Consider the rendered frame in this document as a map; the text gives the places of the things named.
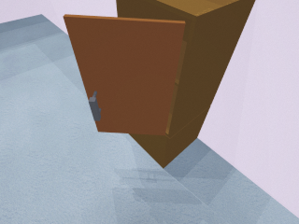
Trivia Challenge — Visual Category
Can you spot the handle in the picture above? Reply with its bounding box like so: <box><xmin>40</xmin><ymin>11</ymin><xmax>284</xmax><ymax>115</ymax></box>
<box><xmin>89</xmin><ymin>91</ymin><xmax>102</xmax><ymax>121</ymax></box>

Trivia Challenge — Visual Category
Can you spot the cupboard door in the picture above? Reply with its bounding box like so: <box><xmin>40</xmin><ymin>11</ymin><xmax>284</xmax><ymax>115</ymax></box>
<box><xmin>63</xmin><ymin>14</ymin><xmax>186</xmax><ymax>135</ymax></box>

